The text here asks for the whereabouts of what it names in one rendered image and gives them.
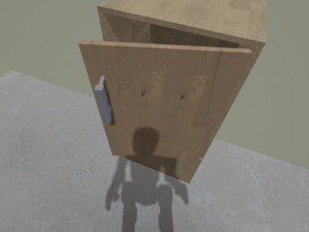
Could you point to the cupboard door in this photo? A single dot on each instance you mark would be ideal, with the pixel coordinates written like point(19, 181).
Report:
point(166, 98)

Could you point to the handle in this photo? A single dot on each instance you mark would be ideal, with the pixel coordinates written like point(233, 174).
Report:
point(104, 108)

